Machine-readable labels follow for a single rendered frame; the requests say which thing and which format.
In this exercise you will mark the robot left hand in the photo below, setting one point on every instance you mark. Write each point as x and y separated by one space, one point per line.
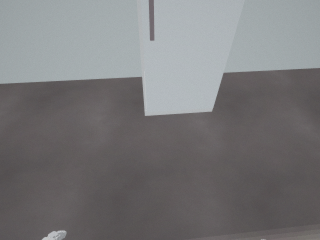
56 235

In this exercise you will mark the fridge door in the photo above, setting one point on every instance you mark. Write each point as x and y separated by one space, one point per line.
185 62

